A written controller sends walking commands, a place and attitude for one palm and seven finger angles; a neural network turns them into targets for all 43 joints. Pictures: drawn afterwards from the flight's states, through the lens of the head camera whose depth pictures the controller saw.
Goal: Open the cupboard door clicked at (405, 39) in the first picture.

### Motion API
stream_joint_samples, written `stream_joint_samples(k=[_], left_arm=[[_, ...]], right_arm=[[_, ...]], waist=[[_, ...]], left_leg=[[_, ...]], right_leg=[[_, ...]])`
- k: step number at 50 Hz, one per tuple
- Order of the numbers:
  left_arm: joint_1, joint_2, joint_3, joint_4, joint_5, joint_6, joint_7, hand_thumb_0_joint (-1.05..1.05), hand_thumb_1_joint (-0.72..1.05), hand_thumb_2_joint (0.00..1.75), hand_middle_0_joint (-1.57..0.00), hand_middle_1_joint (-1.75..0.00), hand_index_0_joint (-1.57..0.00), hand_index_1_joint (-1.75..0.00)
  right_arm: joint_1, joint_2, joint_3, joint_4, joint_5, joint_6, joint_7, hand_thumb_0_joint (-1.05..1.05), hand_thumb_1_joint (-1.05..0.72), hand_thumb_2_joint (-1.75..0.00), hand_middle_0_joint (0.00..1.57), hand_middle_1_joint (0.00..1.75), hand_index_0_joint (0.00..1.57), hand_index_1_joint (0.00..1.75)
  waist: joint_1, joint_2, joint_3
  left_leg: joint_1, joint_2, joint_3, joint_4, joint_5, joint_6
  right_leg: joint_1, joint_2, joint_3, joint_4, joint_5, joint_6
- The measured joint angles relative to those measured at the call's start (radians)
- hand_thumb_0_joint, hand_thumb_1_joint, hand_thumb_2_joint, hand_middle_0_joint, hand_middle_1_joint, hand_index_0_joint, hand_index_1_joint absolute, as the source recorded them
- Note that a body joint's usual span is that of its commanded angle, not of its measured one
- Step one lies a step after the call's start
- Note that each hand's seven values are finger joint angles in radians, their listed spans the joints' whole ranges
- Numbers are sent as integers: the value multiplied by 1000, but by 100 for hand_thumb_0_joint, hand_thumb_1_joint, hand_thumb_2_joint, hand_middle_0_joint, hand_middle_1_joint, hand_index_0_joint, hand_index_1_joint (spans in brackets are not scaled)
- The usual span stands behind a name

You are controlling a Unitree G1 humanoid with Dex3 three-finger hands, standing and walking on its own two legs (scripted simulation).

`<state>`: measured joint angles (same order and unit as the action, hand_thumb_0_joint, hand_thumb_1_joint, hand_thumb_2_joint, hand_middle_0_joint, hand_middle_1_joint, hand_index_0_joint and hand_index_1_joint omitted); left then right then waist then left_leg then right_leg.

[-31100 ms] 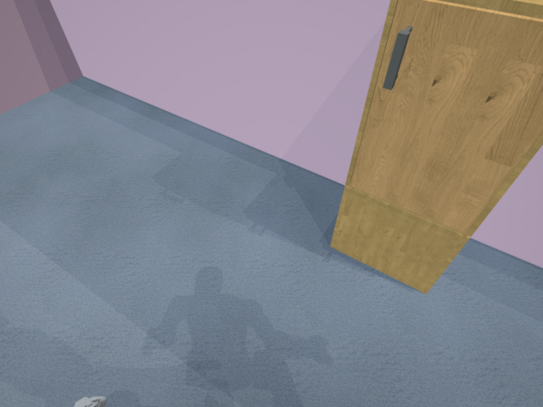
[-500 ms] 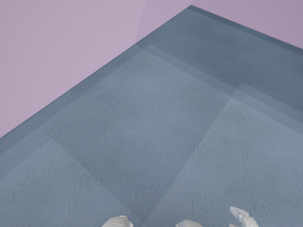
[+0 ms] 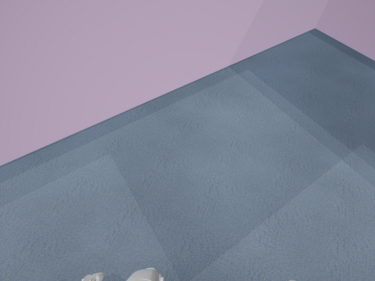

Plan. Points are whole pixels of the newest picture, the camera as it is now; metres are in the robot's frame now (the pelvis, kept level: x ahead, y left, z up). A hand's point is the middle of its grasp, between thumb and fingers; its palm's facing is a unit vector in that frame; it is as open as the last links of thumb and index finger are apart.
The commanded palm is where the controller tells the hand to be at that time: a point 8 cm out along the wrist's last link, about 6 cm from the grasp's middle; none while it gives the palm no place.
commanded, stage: turn to face it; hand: left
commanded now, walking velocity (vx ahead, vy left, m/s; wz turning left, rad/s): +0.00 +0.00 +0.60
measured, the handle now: out of the picture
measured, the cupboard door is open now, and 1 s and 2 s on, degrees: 41 41 41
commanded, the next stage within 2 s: none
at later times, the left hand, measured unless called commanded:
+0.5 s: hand out of the picture +0.04 +0.19 -0.15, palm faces +0.31 -0.91 -0.28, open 7.4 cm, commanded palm none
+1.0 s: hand out of the picture +0.00 +0.21 -0.15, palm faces +0.58 -0.75 -0.31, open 7.4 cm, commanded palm none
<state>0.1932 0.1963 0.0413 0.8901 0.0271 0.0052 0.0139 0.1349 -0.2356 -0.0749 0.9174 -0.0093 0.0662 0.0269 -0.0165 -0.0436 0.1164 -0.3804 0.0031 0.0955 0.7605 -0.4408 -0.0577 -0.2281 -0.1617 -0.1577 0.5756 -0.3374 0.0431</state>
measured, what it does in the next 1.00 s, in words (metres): steps on the spot, turning left: left foot, then right foot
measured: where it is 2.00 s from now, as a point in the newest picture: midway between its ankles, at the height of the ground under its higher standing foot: outside the picture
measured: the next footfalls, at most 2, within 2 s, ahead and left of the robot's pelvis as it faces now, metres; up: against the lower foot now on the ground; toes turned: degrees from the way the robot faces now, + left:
left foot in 0.04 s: +0.06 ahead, +0.12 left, +0.00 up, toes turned +7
right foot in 0.36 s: +0.08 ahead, -0.15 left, +0.00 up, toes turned +10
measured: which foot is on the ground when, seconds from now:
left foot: up 0.00-0.02, down 0.04-0.36, up 0.38-0.64, down 0.66-0.96, up 0.98-1.00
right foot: down 0.00-0.04, up 0.06-0.34, down 0.36-0.64, up 0.66-0.94, down 0.96-1.00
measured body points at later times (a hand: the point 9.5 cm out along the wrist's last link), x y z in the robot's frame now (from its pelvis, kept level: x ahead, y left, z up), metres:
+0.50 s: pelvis +0.02 -0.03 +0.00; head +0.07 -0.03 +0.45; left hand +0.02 +0.24 -0.13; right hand +0.17 -0.26 -0.15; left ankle -0.03 +0.09 -0.67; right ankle +0.04 -0.15 -0.73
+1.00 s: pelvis +0.04 -0.03 -0.01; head +0.09 -0.01 +0.44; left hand -0.03 +0.25 -0.13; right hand +0.25 -0.20 -0.16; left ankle -0.02 +0.09 -0.72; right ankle +0.11 -0.14 -0.74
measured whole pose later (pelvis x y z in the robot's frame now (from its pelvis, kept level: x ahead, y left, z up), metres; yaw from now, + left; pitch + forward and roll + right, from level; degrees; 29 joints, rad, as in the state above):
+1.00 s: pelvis +0.04 -0.03 -0.01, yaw +36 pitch +1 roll +1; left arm 0.14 0.24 0.07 0.86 0.02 0.02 0.02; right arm 0.17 -0.23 -0.08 0.92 -0.02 0.06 0.00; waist -0.01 0.03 0.09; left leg -0.39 -0.04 -0.09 0.73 -0.41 -0.02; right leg -0.30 -0.05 -0.04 0.61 -0.31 0.01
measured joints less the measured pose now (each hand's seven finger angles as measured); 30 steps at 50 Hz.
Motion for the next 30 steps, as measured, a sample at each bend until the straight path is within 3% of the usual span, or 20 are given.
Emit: stream_joint_samples(k=[2,3,5,7,9,13,17,19,22,24,30], left_arm=[[19,3,2,3,-7,5,-6,1,90,90,-21,-30,-21,-30],[21,9,5,7,-11,13,-7,1,90,90,-21,-30,-21,-30],[9,26,14,17,-11,40,-2,1,90,90,-21,-30,-21,-30],[-7,39,23,31,-11,56,2,1,90,90,-21,-30,-21,-30],[-24,47,31,33,-12,62,0,1,90,90,-21,-30,-21,-30],[-45,52,35,12,-13,55,-5,1,91,90,-20,-30,-20,-30],[-42,53,32,-16,-13,32,-5,1,91,90,-20,-30,-20,-30],[-37,49,30,-24,-5,17,1,1,91,90,-20,-30,-20,-30],[-28,21,20,-22,-4,16,10,1,90,90,-20,-30,-20,-30],[-17,10,15,-16,-2,15,13,1,90,90,-20,-30,-20,-30],[9,4,3,5,0,3,0,1,90,90,-21,-30,-21,-30]], right_arm=[[-1,-7,5,-17,-2,-13,4,1,-91,-89,20,30,20,30],[-3,-8,3,-24,-6,-23,3,1,-91,-89,20,30,20,30],[-10,1,5,-29,-12,-35,-5,1,-91,-89,20,30,20,30],[-1,9,9,-31,-15,-41,-17,1,-91,-89,20,30,20,30],[9,14,12,-28,-17,-42,-25,1,-90,-89,20,30,20,30],[27,14,14,-13,-21,-30,-27,1,-90,-89,20,30,20,30],[44,11,3,-3,-17,-10,-23,1,-90,-89,20,30,20,30],[43,4,-7,1,-11,1,-19,1,-90,-89,20,30,20,30],[32,-14,-20,13,-12,15,-12,1,-90,-89,20,30,20,30],[24,-14,-20,16,-10,17,-8,1,-91,-89,20,30,20,30],[-5,1,-3,0,-1,4,1,1,-91,-89,20,30,20,30]], waist=[[2,6,-8],[-1,8,-11],[6,-1,-1],[10,3,-4],[12,11,-6],[10,43,-14],[5,67,-34],[7,69,-37],[-2,83,-24],[-5,67,-18],[7,-1,0]], left_leg=[[59,8,2,-159,155,24],[45,6,-9,-154,190,59],[22,0,-24,-99,151,91],[24,-4,-45,-105,135,92],[36,-8,-70,-141,156,79],[48,-11,-126,-192,193,70],[23,-22,-181,-168,189,44],[-29,-35,-183,-49,65,36],[-114,-31,-141,250,-26,24],[-122,-15,-97,313,-33,9],[0,-1,-8,7,-2,-1]], right_leg=[[-24,-8,-25,72,-37,13],[-59,-9,-18,160,-103,29],[-137,15,49,365,-206,39],[-195,44,90,493,-196,44],[-224,62,113,518,-157,45],[-201,93,132,361,-130,36],[-93,119,130,71,-43,17],[-82,109,121,26,18,-19],[-53,87,74,20,17,-28],[-26,67,53,-12,24,-24],[2,-1,-8,-15,10,-1]])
